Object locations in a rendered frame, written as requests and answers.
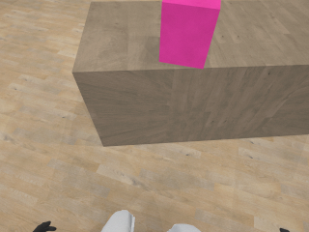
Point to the robot left thigh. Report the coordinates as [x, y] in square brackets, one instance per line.
[121, 221]

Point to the pedestal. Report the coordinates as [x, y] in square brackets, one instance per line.
[255, 81]

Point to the robot left hand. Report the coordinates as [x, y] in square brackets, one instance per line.
[44, 227]

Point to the carton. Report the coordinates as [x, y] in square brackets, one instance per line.
[186, 30]

